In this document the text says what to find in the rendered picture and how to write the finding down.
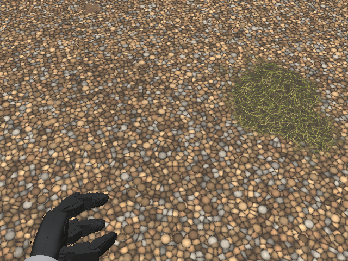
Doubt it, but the left robot hand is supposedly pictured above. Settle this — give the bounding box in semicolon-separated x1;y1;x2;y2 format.
30;192;117;261

